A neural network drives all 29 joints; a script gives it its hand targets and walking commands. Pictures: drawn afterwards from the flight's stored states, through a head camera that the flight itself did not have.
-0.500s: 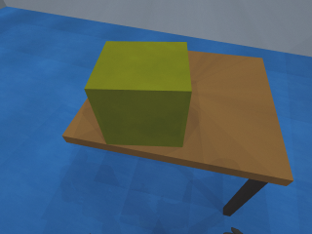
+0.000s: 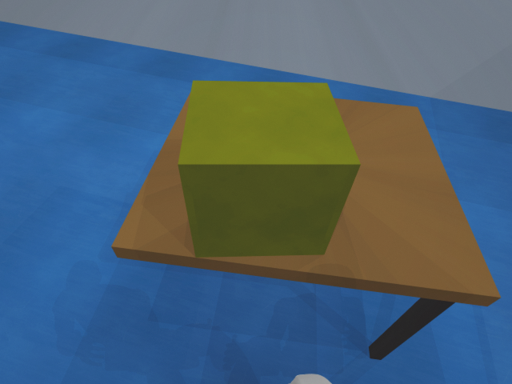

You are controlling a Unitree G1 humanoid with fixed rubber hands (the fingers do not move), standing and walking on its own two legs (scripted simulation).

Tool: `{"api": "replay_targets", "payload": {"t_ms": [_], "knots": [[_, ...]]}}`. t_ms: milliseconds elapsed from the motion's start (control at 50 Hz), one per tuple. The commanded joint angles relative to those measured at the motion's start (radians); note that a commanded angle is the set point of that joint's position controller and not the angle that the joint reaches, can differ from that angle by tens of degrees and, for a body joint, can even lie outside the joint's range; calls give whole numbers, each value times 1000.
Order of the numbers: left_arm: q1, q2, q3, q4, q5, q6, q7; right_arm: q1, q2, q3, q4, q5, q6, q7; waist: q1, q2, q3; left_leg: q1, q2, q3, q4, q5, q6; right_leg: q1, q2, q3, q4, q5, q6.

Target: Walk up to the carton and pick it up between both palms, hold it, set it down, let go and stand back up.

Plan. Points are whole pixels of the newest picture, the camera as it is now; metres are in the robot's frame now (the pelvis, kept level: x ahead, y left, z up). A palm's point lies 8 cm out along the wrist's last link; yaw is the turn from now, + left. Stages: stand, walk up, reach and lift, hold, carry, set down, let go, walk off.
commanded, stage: walk up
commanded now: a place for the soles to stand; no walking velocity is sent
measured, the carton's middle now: (260, 170) +0.53 -0.01 +0.01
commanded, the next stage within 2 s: reach and lift in 1.58 s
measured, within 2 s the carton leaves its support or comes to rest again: neither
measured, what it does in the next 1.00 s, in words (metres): steps on the spot: right foot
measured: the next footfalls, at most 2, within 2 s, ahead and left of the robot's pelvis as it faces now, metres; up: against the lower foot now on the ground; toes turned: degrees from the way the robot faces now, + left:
right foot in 0.32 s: +0.08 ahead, -0.11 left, +0.00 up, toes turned -2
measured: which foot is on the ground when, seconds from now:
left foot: down 0.00-1.00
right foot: up 0.00-0.30, down 0.32-1.00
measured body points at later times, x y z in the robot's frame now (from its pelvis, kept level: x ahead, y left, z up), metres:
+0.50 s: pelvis +0.05 -0.02 +0.01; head +0.06 -0.03 +0.46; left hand +0.17 +0.17 -0.12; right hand +0.10 -0.24 -0.13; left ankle +0.04 +0.10 -0.73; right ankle +0.05 -0.11 -0.73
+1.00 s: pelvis +0.05 -0.06 +0.01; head +0.06 -0.06 +0.46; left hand +0.11 +0.17 -0.13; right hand +0.12 -0.27 -0.13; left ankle +0.04 +0.10 -0.73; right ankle +0.05 -0.11 -0.73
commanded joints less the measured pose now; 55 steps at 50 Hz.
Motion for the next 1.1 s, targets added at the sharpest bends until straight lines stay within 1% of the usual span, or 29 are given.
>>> {"api": "replay_targets", "payload": {"t_ms": [0,20,40,120,180,220,240,260,280,300,320,340,360,400,440,500,540,740,940,1080], "knots": [[21,33,-1,-54,-1,-12,-12,-3,-116,-40,-90,-3,-53,-12,9,113,50,33,234,-294,-347,-154,83,-92,-32,-3,66,78,0],[0,28,-2,-54,-1,-10,-13,14,-109,-43,-86,-3,-60,-15,2,98,45,51,237,-283,-340,-120,87,-99,-35,-7,55,94,2],[-20,21,-5,-58,0,-8,-14,29,-106,-45,-83,-2,-65,-18,-4,95,45,64,240,-275,-336,-98,90,-106,-38,-13,37,108,4],[-90,-8,-21,-78,-1,-6,-14,53,-116,-49,-79,-2,-68,-19,-25,143,23,107,219,-228,-306,-36,108,-68,-39,-57,-116,101,7],[-127,-28,-31,-96,-2,-10,-12,63,-138,-52,-80,-3,-56,-13,-37,151,7,116,222,-226,-270,12,135,-2,-26,-102,-240,46,-8],[-126,-39,-34,-104,-4,-16,-10,61,-153,-53,-82,-2,-46,-6,-31,149,-1,110,230,-239,-243,64,141,58,-18,-122,-339,45,-24],[-102,-42,-32,-102,-6,-23,-8,50,-158,-52,-82,2,-41,-2,-12,136,-7,80,227,-229,-221,104,127,132,-15,-127,-428,124,-35],[-63,-40,-28,-95,-7,-33,-6,32,-157,-49,-80,9,-36,3,17,120,-12,36,207,-201,-190,148,99,234,-14,-129,-551,241,-48],[-45,-11,-21,-88,-8,-43,-2,35,-138,-42,-79,18,-38,9,25,88,-19,-23,190,-178,-156,199,61,338,-45,-82,-591,329,-66],[-29,26,-12,-90,-4,-53,2,47,-109,-33,-82,23,-43,16,23,27,-51,-76,157,-147,-105,171,23,422,-132,37,-596,393,-96],[-75,58,-9,-91,-13,-59,2,51,-65,-21,-80,28,-44,17,-15,-49,-53,-71,71,-76,-96,21,-27,381,-191,129,-618,392,-129],[-104,48,-13,-87,-31,-60,-3,45,-64,-19,-74,17,-40,11,-21,-39,-24,18,54,-56,-110,-37,-38,261,-205,122,-620,338,-151],[-124,27,-21,-85,-36,-61,-8,38,-72,-20,-66,13,-40,9,-21,-33,-3,54,55,-64,-134,-20,-38,235,-176,86,-624,337,-139],[-125,13,-27,-71,-40,-66,-13,37,-96,-25,-45,13,-43,12,-12,-29,5,81,77,-92,-150,86,-25,257,-124,18,-594,455,-109],[-108,10,-26,-58,-41,-69,-14,44,-106,-30,-34,13,-46,12,-6,-22,-16,101,92,-101,-149,159,-18,285,-111,-5,-572,519,-103],[-106,14,-23,-52,-42,-70,-14,20,-99,-29,-35,15,-45,7,-4,7,-33,121,90,-88,-144,171,-23,293,-114,-8,-570,533,-105],[-105,16,-21,-50,-42,-69,-14,8,-94,-28,-32,15,-42,4,-4,12,-25,128,88,-83,-140,162,-26,282,-115,-8,-576,534,-105],[-62,34,-8,-40,-42,-69,-16,-34,-86,-22,-2,14,-29,-4,0,0,-8,145,83,-65,-130,98,-44,264,-119,11,-619,529,-89],[-12,41,-2,-37,-42,-68,-17,-44,-89,-11,49,12,-23,-6,6,6,19,140,90,-60,-146,49,-52,252,-113,19,-659,434,-80],[13,41,-2,-31,-42,-68,-16,-34,-94,-6,84,11,-23,-4,8,12,42,122,97,-61,-163,29,-55,249,-107,19,-677,359,-82]]}}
